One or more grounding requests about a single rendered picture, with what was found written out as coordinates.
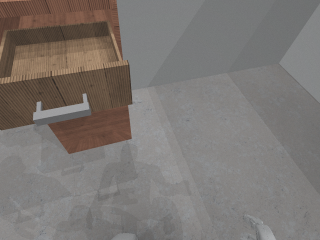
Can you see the drawer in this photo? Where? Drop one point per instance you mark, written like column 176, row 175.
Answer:
column 56, row 65

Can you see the handle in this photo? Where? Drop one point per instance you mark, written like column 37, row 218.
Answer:
column 44, row 117

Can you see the cabinet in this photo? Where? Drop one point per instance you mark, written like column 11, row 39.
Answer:
column 102, row 127

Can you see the robot right hand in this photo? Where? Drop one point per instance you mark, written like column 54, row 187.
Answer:
column 263, row 232

